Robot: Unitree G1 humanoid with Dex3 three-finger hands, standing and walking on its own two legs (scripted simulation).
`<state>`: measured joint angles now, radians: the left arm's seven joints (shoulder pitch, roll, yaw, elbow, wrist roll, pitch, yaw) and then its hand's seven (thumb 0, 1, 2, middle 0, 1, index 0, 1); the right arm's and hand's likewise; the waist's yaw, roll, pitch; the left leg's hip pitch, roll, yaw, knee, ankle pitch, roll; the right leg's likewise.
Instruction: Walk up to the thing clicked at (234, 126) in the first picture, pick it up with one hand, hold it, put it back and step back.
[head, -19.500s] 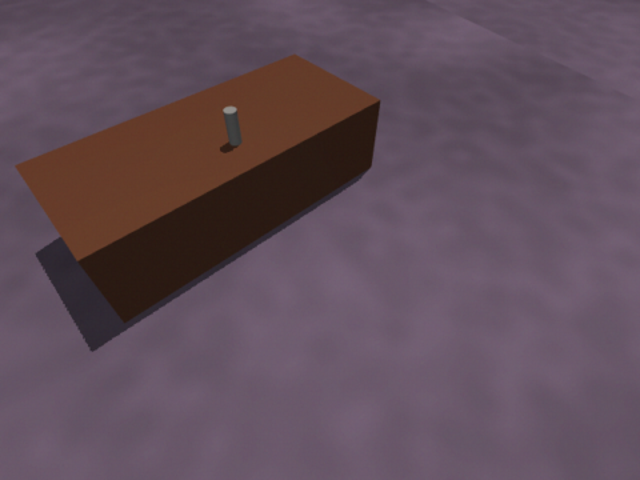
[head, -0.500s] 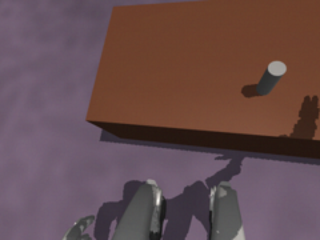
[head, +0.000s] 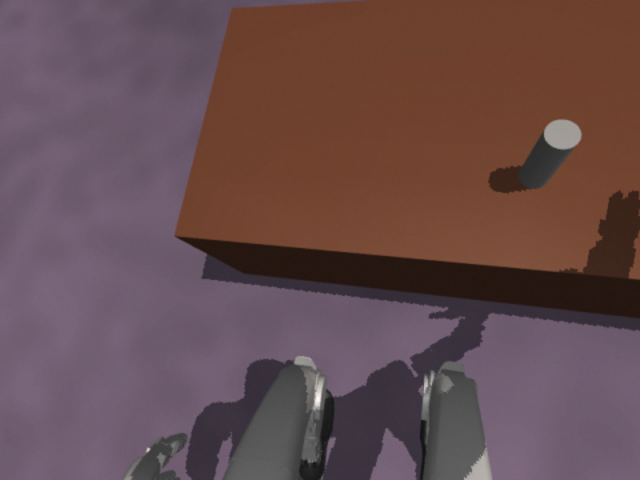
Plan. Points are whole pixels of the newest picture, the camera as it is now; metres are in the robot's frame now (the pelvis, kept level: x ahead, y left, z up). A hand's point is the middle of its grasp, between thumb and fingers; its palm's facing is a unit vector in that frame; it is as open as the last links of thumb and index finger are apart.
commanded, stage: go down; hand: right
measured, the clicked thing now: (546, 157) +0.57 -0.27 -0.20
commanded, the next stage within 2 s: approach in 1.20 s
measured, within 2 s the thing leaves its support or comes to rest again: neither
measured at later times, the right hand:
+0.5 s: hand out of the picture +0.45 -0.44 +0.08, palm faces +0.35 +0.94 +0.00, open 17.6 cm
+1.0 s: hand out of the picture +0.46 -0.44 +0.07, palm faces +0.34 +0.94 -0.01, open 17.6 cm
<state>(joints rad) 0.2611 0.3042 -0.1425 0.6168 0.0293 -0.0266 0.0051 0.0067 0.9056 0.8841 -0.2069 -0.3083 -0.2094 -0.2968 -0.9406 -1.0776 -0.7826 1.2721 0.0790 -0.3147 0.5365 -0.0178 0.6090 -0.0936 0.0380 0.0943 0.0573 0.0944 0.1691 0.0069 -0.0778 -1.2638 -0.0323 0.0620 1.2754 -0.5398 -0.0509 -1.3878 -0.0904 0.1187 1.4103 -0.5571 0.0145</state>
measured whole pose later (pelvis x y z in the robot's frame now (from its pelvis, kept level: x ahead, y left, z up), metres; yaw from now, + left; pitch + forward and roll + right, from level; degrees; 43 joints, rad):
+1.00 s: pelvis +0.01 +0.00 +0.00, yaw +0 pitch +30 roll +9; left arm 0.26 0.30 -0.14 0.62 0.03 -0.03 0.01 0.01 0.91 0.88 -0.21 -0.31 -0.21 -0.30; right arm -0.92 -1.04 -0.76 1.25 0.09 -0.32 0.54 -0.02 0.61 -0.10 0.05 0.10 0.07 0.10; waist 0.16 0.01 -0.09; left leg -1.25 -0.03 0.06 1.27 -0.55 -0.05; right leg -1.38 -0.09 0.12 1.41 -0.57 0.01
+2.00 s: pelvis -0.04 +0.01 -0.19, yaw +4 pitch +37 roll +10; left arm 0.15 0.29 -0.17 0.57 0.11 0.04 -0.06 0.00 0.92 0.87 -0.20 -0.31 -0.21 -0.29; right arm -1.07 -0.96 -0.79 1.24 -0.01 -0.43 0.36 -0.02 0.55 -0.09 0.05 0.10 0.06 0.10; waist 0.24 0.01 -0.05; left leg -1.95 -0.04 0.06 1.99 -0.70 -0.07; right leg -2.06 -0.06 0.18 2.08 -0.68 0.03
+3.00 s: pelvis -0.05 +0.02 -0.24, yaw +3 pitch +37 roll +8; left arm 0.18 0.29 -0.11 0.57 0.09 0.12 -0.05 0.00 0.87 0.92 -0.22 -0.32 -0.20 -0.33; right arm -1.08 -0.73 -0.59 1.05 -0.01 -0.31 0.12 -0.02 0.46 -0.19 0.19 0.21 0.20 0.21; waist 0.22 -0.03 -0.07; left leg -2.08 -0.04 0.04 2.15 -0.72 -0.06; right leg -2.17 -0.05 0.17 2.21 -0.69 0.05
